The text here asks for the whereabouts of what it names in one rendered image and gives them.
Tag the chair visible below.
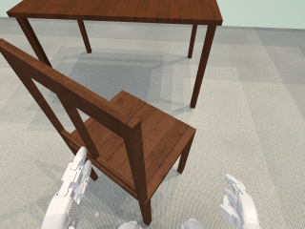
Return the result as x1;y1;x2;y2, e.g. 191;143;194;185
0;38;196;226

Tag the left robot hand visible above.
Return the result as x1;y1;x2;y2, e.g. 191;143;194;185
41;146;92;229

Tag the table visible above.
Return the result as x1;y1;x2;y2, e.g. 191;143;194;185
7;0;223;109

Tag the right robot hand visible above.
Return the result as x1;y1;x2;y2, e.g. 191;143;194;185
219;174;260;229

